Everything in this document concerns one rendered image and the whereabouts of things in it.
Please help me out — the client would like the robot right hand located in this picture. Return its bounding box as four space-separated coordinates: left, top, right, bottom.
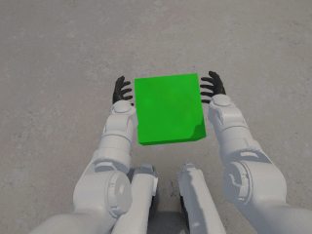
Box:
200 71 226 104

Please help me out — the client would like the left robot forearm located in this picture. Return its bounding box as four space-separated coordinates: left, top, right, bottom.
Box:
73 99 138 206

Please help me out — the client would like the robot left hand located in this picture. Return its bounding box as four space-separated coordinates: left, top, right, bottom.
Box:
112 76 134 106

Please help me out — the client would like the carton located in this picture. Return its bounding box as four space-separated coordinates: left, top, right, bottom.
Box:
134 73 207 146

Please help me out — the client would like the robot right upper arm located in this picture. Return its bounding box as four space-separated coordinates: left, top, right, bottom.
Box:
221 160 312 234

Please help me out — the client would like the right robot forearm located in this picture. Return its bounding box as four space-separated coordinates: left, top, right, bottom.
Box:
208 94 287 195

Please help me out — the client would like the robot left upper arm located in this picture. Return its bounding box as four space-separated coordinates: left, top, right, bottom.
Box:
27 170 133 234

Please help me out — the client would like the right robot thigh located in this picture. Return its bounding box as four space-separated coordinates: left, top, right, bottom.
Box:
177 167 226 234

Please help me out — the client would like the robot right foot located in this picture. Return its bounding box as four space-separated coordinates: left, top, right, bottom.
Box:
179 193 190 231

